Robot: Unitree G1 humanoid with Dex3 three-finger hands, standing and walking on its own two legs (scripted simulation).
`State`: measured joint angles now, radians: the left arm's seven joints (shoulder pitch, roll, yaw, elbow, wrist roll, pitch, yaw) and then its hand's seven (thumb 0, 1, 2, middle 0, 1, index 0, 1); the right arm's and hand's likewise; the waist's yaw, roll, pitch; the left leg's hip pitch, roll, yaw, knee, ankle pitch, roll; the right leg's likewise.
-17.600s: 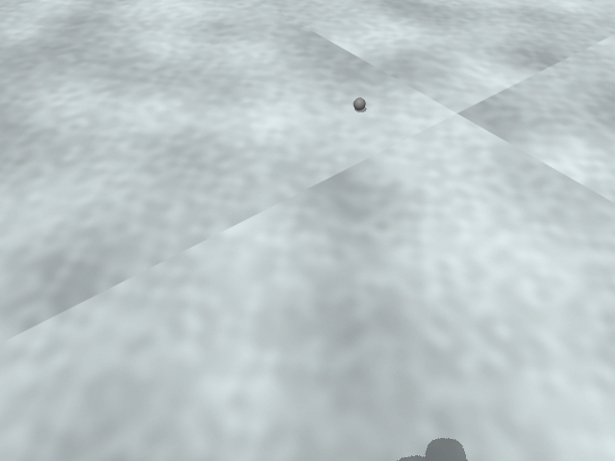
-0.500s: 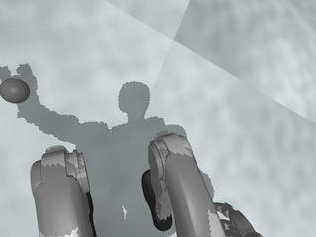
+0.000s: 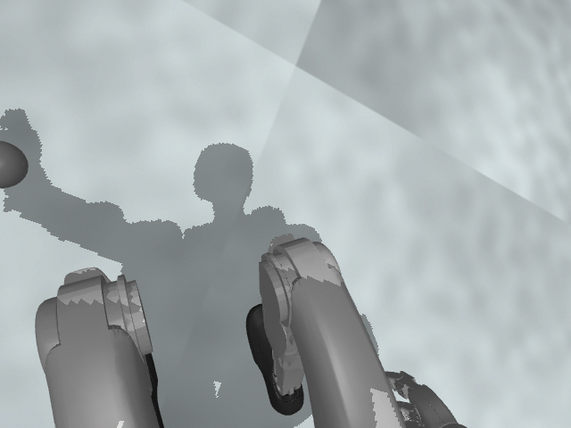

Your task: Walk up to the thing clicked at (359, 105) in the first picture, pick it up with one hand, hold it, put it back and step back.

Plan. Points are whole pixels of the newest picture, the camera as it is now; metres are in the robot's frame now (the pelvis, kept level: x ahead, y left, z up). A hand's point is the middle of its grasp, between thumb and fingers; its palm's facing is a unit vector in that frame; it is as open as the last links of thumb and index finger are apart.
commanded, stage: rise first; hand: left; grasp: from above
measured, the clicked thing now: out of the picture +0.49 +0.33 -0.29
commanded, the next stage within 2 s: approach in 0.56 s
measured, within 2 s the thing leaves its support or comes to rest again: neither
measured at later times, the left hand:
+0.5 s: hand out of the picture +0.45 +0.36 -0.18, palm faces -0.43 -0.11 -0.90, open 14.1 cm
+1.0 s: hand out of the picture +0.49 +0.31 -0.17, palm faces -0.40 -0.08 -0.91, open 14.0 cm
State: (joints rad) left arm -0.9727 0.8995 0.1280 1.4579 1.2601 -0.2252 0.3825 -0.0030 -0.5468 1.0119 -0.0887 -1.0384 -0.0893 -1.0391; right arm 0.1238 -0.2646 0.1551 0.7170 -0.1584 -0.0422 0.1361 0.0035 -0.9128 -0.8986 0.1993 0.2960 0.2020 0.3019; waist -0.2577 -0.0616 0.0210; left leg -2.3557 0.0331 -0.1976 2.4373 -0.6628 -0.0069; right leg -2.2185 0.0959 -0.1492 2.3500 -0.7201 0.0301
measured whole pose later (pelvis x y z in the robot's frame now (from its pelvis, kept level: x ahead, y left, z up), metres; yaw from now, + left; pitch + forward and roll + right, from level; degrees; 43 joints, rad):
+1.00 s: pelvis +0.00 +0.00 +0.00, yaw +0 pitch +33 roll -11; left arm -1.10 0.83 0.00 1.51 1.25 -0.16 0.40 0.00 -0.54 1.00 -0.09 -1.08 -0.10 -1.07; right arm 0.14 -0.27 0.18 0.70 -0.16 -0.07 0.15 0.00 -0.91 -0.89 0.20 0.30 0.20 0.30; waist -0.30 -0.06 0.00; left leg -2.36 0.03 -0.20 2.42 -0.65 -0.01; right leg -2.23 0.10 -0.15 2.33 -0.70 0.03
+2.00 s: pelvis +0.00 +0.00 -0.01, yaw -3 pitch +29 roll -13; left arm -1.10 0.99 0.11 1.67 1.26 -0.15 0.53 0.00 -0.52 1.01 -0.09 -1.01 -0.09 -1.01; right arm 0.12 -0.30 0.28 0.64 -0.21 -0.15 0.18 0.00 -0.90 -0.90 0.20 0.30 0.20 0.30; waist -0.38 -0.13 0.13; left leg -2.37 0.04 -0.24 2.49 -0.66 0.00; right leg -2.23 0.12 -0.18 2.37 -0.69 0.04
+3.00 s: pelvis +0.00 +0.01 -0.01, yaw -5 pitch +27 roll -15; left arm -1.09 1.09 0.08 1.70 1.21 -0.19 0.55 0.00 -0.48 1.03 -0.11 -1.07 -0.11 -1.07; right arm 0.10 -0.33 0.36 0.62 -0.23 -0.21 0.21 0.00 -0.91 -0.90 0.20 0.30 0.20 0.30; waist -0.39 -0.18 0.20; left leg -2.34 0.05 -0.29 2.52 -0.69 -0.01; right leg -2.19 0.14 -0.22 2.36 -0.69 0.05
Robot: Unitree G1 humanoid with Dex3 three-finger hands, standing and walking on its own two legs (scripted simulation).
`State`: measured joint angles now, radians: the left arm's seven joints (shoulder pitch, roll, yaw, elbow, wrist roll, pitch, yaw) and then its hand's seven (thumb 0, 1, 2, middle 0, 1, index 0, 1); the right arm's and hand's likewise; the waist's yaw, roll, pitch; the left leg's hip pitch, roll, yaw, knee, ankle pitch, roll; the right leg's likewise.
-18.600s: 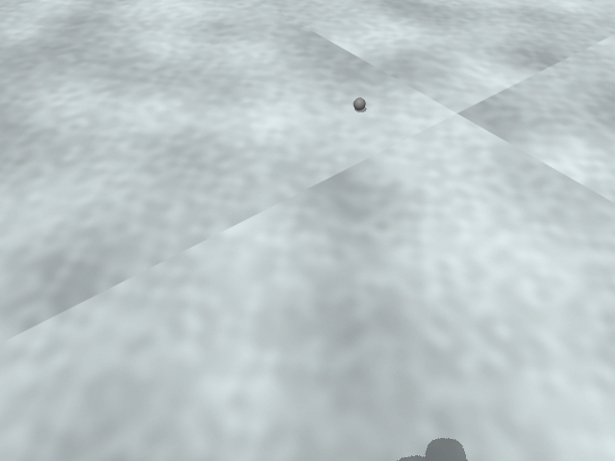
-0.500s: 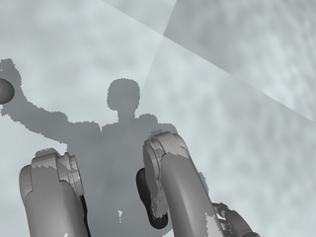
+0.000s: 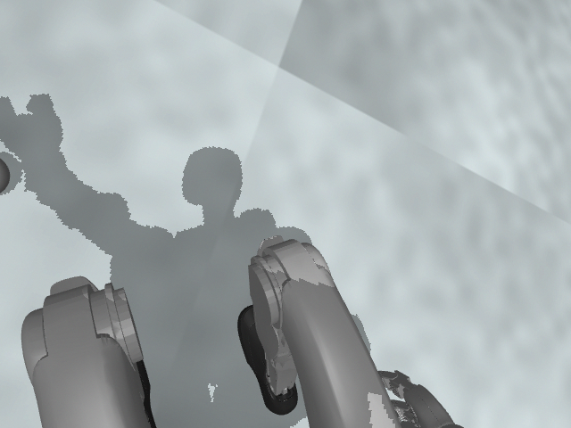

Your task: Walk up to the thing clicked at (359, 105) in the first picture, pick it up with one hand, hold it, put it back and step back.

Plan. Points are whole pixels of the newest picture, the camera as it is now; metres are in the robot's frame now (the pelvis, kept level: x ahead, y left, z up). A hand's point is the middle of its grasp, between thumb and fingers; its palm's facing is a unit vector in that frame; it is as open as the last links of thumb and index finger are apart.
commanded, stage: approach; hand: left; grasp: from above
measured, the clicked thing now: out of the picture +0.49 +0.33 -0.29
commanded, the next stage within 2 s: close in in 0.26 s
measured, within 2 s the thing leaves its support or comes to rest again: neither
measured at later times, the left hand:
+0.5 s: hand out of the picture +0.45 +0.35 -0.19, palm faces -0.51 -0.11 -0.86, open 14.2 cm
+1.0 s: hand out of the picture +0.48 +0.32 -0.24, palm faces -0.42 -0.12 -0.90, open 14.1 cm
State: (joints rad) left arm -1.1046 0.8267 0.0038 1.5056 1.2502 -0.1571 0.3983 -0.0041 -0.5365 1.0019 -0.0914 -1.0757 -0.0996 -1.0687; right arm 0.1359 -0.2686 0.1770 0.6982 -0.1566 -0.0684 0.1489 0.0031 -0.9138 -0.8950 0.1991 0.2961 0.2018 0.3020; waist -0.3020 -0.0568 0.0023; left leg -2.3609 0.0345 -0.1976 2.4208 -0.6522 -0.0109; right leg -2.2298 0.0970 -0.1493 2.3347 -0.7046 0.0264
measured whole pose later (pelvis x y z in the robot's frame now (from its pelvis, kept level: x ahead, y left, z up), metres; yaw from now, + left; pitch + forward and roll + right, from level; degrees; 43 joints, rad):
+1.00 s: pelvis +0.00 +0.00 -0.01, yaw -3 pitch +29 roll -13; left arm -1.10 0.99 0.11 1.67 1.26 -0.15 0.53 0.00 -0.52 1.01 -0.09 -1.01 -0.09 -1.01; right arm 0.12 -0.30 0.28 0.64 -0.21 -0.15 0.18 0.00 -0.90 -0.90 0.20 0.30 0.20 0.30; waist -0.38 -0.13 0.13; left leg -2.37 0.04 -0.24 2.49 -0.66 0.00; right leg -2.23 0.12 -0.18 2.37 -0.69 0.04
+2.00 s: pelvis +0.00 +0.01 -0.01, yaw -5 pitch +27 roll -15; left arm -1.09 1.09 0.08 1.70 1.21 -0.19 0.55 0.00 -0.48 1.03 -0.11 -1.07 -0.11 -1.07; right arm 0.10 -0.33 0.36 0.62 -0.23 -0.21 0.21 0.00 -0.91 -0.90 0.20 0.30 0.20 0.30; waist -0.39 -0.18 0.20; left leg -2.34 0.05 -0.29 2.52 -0.69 -0.01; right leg -2.19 0.14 -0.22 2.36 -0.69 0.05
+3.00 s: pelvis -0.01 +0.01 -0.01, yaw -5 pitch +26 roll -15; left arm -1.09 1.09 0.07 1.70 1.21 -0.19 0.58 0.00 0.02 0.71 -0.42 -0.91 -0.46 -0.87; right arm 0.08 -0.34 0.38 0.61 -0.24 -0.22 0.21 0.00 -0.90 -0.90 0.20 0.30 0.20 0.30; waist -0.39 -0.19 0.22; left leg -2.33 0.05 -0.30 2.52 -0.69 -0.01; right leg -2.18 0.14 -0.23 2.34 -0.68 0.05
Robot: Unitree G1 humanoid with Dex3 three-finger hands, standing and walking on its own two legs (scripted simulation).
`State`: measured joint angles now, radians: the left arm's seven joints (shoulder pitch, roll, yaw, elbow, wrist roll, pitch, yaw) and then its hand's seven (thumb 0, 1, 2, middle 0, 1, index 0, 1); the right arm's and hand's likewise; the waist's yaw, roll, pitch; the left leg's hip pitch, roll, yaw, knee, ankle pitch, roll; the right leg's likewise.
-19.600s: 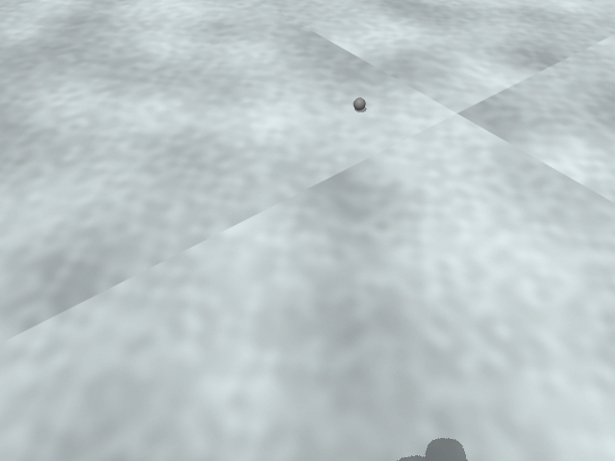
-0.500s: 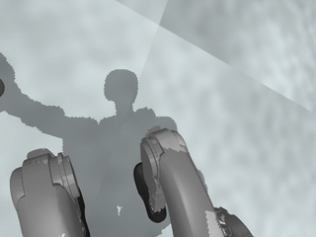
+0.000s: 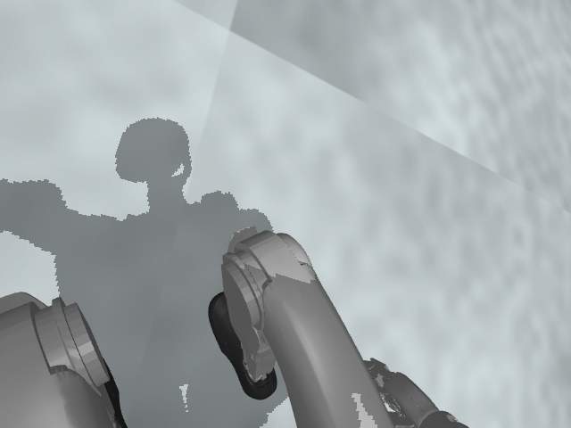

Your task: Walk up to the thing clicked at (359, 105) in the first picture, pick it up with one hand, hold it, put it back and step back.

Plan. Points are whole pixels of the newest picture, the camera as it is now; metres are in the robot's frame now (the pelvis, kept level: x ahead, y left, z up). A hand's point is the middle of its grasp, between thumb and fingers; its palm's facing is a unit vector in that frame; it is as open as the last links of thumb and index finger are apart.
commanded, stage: rest palm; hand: left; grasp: from above
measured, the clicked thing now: out of the picture +0.48 +0.35 -0.28
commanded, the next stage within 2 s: close in 1.04 s
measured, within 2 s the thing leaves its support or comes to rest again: neither
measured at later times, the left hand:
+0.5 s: hand out of the picture +0.46 +0.34 -0.24, palm faces -0.43 -0.15 -0.89, open 14.1 cm
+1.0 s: hand out of the picture +0.46 +0.34 -0.25, palm faces -0.44 -0.16 -0.89, open 13.6 cm
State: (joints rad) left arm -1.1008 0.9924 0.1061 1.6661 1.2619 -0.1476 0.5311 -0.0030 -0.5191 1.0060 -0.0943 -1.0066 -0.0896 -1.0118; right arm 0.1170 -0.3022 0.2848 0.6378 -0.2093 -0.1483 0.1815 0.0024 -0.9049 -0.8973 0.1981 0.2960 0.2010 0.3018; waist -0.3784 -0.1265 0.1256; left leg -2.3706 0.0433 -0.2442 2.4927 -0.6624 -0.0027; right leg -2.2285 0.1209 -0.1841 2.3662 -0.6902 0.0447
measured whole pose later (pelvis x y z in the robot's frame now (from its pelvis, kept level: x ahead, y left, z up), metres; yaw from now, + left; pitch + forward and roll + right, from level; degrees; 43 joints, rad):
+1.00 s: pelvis +0.00 +0.00 +0.00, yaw -2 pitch +27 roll -15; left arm -1.09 1.09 0.08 1.70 1.21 -0.19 0.55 0.00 -0.48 1.03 -0.11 -1.07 -0.11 -1.07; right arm 0.10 -0.33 0.36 0.62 -0.23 -0.21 0.21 0.00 -0.91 -0.90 0.20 0.30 0.20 0.30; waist -0.39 -0.18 0.20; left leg -2.34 0.05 -0.29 2.52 -0.69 -0.01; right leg -2.19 0.14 -0.22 2.36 -0.69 0.05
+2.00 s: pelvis +0.00 +0.00 +0.00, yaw -3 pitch +26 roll -15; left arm -1.09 1.09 0.07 1.70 1.21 -0.19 0.58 0.00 0.02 0.71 -0.42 -0.91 -0.46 -0.87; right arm 0.08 -0.34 0.38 0.61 -0.24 -0.22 0.21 0.00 -0.90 -0.90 0.20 0.30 0.20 0.30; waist -0.39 -0.19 0.22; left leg -2.33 0.05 -0.30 2.52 -0.69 -0.01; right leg -2.18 0.14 -0.23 2.34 -0.68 0.05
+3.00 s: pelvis +0.00 +0.00 +0.00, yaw -3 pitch +27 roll -15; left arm -1.06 1.08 0.09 1.62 1.20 -0.17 0.51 -0.04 0.10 0.45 -0.65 -0.68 -0.81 -0.62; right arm 0.10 -0.35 0.37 0.60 -0.23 -0.20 0.21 0.00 -0.91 -0.90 0.20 0.30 0.20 0.30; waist -0.38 -0.18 0.20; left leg -2.33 0.05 -0.30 2.51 -0.69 -0.01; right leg -2.18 0.14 -0.23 2.34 -0.68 0.05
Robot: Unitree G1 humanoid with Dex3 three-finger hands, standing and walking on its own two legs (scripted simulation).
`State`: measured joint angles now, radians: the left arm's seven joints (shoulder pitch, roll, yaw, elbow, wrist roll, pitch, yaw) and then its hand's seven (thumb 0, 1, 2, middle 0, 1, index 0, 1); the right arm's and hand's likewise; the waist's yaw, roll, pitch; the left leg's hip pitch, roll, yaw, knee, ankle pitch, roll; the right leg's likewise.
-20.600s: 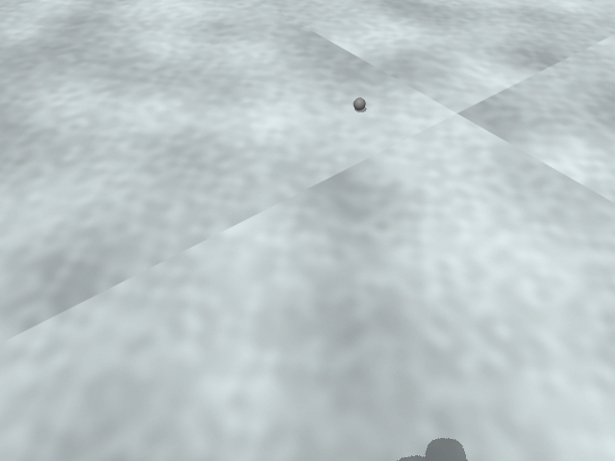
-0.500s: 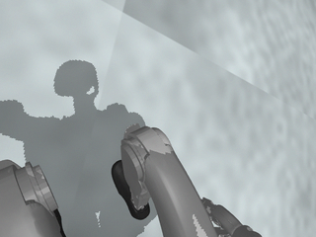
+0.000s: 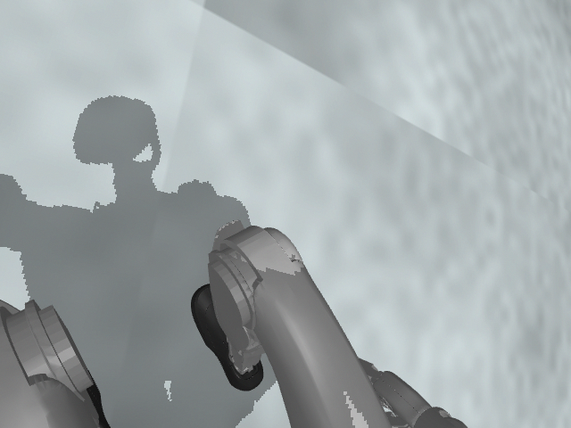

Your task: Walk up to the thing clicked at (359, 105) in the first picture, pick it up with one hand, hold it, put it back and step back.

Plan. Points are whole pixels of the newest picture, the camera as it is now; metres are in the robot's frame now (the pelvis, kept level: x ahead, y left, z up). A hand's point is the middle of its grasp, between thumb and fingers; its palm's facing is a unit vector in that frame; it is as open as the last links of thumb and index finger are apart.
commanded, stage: rest palm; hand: left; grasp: from above
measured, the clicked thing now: out of the picture +0.46 +0.36 -0.28
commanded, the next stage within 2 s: close in 0.04 s
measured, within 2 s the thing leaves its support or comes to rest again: neither
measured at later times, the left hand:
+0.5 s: hand out of the picture +0.44 +0.35 -0.25, palm faces -0.43 -0.17 -0.89, open 12.7 cm
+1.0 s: hand out of the picture +0.44 +0.35 -0.26, palm faces -0.42 -0.16 -0.89, open 10.2 cm
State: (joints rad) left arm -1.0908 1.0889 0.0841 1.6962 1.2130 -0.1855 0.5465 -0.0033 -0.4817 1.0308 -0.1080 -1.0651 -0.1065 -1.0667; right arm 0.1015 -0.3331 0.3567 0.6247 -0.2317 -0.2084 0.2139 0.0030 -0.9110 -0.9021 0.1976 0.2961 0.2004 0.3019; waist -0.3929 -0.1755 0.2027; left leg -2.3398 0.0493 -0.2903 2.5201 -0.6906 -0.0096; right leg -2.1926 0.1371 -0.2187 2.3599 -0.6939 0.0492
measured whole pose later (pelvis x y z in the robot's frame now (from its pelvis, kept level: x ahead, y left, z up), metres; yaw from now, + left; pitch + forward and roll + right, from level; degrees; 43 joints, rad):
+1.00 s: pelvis +0.00 +0.00 +0.00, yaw -1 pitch +26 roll -15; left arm -1.09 1.09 0.07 1.70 1.21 -0.19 0.58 0.00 0.02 0.71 -0.42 -0.91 -0.46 -0.87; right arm 0.08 -0.34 0.38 0.61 -0.24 -0.22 0.21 0.00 -0.90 -0.90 0.20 0.30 0.20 0.30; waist -0.39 -0.19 0.22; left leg -2.33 0.05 -0.30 2.52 -0.69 -0.01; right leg -2.18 0.14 -0.23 2.34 -0.68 0.05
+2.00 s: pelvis +0.00 +0.00 +0.00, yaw -1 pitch +27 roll -15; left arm -1.06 1.08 0.09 1.62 1.20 -0.17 0.51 -0.04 0.10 0.45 -0.65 -0.68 -0.81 -0.62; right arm 0.10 -0.35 0.37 0.60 -0.23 -0.20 0.21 0.00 -0.91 -0.90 0.20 0.30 0.20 0.30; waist -0.38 -0.18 0.20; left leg -2.33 0.05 -0.30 2.51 -0.69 -0.01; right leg -2.18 0.14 -0.23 2.34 -0.68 0.05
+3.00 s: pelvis -0.01 +0.00 +0.04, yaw +6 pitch +33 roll -11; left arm -0.95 0.81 0.05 1.20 1.14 -0.08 0.14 -0.04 0.10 0.48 -0.63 -0.67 -0.78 -0.66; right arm 0.20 -0.30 0.14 0.61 -0.10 0.02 0.12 0.00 -0.92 -0.90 0.20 0.30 0.20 0.30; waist -0.25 -0.01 -0.01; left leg -2.31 0.03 -0.18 2.33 -0.62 0.00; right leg -2.18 0.08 -0.14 2.25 -0.68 0.03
